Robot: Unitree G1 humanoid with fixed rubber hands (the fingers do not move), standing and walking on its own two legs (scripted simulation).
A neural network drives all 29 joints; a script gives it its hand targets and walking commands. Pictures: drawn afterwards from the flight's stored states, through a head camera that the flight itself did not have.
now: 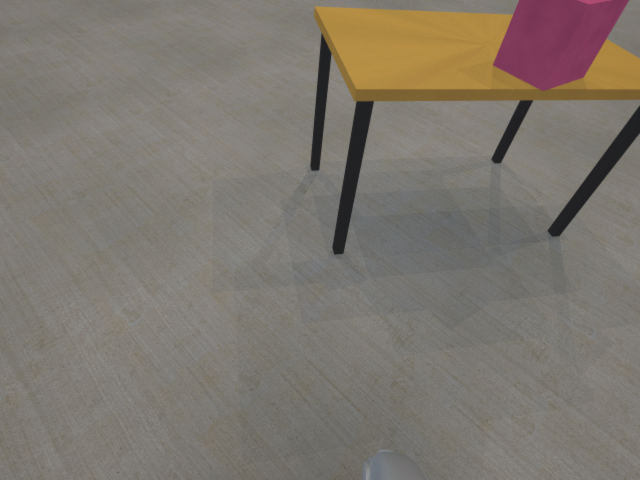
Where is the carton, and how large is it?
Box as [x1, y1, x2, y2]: [493, 0, 628, 90]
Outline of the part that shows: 493,65 542,90 583,77 628,0 519,0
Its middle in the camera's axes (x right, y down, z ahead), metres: +0.72 -0.65 +1.20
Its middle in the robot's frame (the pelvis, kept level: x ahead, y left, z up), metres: +1.31 -0.73 +0.09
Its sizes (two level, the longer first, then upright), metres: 0.231 0.195 0.235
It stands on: a table, 0.74 m high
